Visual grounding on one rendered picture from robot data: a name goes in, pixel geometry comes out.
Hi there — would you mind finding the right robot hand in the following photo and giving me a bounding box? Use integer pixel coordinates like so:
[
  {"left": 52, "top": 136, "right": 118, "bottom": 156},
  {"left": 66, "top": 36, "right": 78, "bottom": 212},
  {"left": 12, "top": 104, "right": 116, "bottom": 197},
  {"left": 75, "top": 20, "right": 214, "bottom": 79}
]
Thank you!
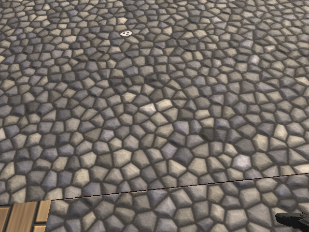
[{"left": 275, "top": 212, "right": 309, "bottom": 232}]

